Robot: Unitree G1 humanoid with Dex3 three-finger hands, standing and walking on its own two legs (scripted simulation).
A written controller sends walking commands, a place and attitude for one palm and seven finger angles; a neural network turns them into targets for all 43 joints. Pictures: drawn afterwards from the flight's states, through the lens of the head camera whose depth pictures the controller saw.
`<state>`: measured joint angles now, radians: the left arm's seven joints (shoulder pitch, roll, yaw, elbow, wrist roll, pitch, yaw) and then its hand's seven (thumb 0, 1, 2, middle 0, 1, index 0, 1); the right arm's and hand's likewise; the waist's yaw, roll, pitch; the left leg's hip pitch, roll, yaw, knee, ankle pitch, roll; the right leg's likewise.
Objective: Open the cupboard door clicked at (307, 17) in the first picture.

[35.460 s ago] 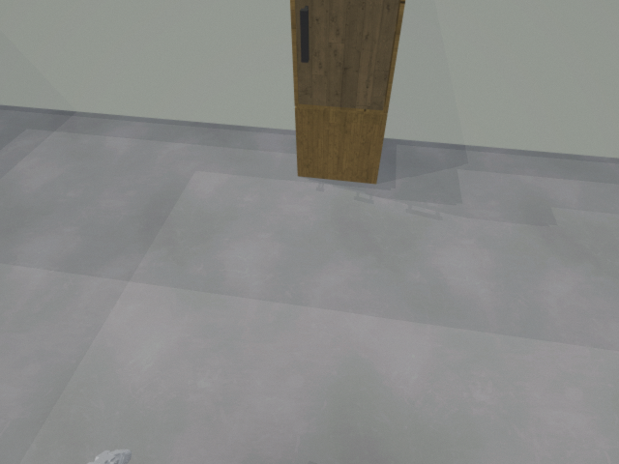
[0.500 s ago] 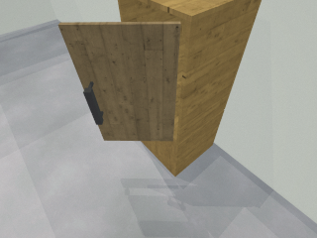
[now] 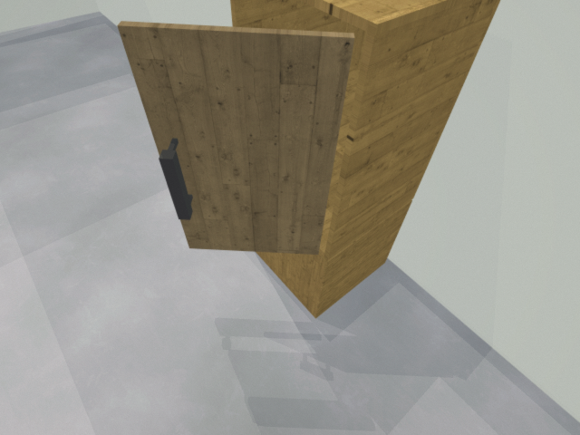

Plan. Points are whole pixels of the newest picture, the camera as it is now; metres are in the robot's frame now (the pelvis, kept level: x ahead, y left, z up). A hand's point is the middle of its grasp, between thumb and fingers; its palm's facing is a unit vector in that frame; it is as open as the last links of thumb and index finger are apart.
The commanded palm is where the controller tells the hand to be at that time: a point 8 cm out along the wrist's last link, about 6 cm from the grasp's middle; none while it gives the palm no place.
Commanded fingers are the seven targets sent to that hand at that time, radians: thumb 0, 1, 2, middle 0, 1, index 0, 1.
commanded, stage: look again from close up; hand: left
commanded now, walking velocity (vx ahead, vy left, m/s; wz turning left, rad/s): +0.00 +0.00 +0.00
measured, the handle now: (180, 180) +0.59 +0.28 -0.05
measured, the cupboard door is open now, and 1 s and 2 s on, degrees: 48 48 48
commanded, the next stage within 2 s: shuffle to correct the standing spot in 0.48 s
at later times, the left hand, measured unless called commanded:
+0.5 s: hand out of the picture +0.01 +0.16 -0.17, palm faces -0.01 -0.97 -0.25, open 7.3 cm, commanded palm none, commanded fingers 0.00 0.90 0.90 -0.20 -0.30 -0.20 -0.30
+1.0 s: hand out of the picture +0.01 +0.18 -0.19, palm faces +0.03 -0.98 -0.22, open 7.3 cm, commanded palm none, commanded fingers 0.00 0.90 0.90 -0.20 -0.30 -0.20 -0.30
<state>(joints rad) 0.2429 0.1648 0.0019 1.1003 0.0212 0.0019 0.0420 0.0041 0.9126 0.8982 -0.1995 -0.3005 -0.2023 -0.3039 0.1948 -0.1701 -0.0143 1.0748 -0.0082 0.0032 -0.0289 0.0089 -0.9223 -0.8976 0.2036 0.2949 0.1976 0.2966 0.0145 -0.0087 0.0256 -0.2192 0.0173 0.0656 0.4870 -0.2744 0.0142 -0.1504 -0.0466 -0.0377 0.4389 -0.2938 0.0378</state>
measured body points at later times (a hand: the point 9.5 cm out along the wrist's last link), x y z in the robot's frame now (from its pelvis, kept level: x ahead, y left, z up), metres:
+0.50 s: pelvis -0.01 -0.02 +0.00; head +0.00 -0.04 +0.45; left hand +0.01 +0.21 -0.15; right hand +0.00 -0.25 -0.17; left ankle -0.01 +0.10 -0.74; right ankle -0.04 -0.14 -0.74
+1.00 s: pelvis +0.03 -0.01 -0.01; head +0.06 -0.01 +0.44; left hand +0.01 +0.23 -0.17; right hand +0.03 -0.24 -0.17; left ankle -0.01 +0.10 -0.74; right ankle -0.03 -0.11 -0.71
